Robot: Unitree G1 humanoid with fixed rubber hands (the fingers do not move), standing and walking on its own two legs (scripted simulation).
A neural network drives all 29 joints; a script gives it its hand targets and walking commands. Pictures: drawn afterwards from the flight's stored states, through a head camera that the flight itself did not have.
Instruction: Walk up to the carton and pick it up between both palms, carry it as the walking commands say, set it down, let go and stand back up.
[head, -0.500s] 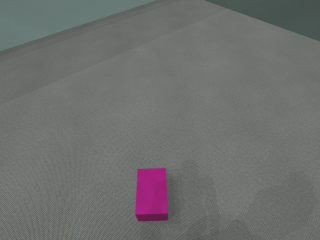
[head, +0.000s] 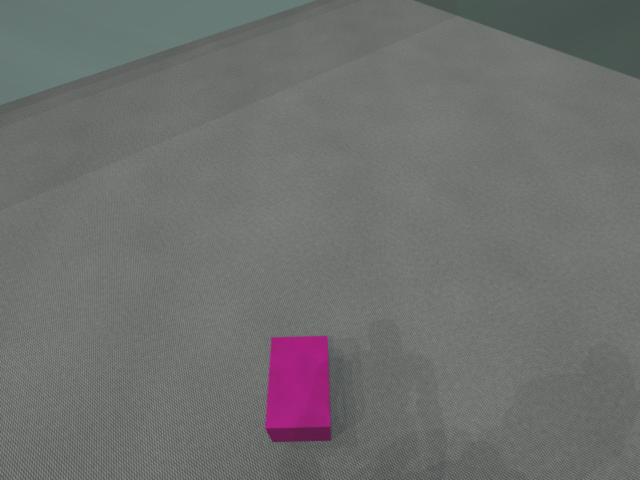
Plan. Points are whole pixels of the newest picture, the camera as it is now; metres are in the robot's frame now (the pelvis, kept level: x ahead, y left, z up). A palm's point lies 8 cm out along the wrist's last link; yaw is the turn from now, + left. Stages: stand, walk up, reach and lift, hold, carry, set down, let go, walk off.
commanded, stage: walk up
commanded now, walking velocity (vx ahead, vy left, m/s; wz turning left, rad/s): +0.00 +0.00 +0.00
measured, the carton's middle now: (300, 387) +0.46 +0.10 -0.70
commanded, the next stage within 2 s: none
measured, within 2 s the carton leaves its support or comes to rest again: neither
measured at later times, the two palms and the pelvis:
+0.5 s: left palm out of the picture -0.11 +0.29 -0.11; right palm (413, 439) +0.20 -0.12 -0.16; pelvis +0.09 +0.10 -0.01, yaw +1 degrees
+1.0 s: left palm out of the picture +0.08 +0.29 -0.12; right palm out of the picture +0.12 -0.23 -0.16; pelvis +0.07 +0.03 -0.01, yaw -1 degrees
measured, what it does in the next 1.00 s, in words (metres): steps on the spot: left foot, then right foot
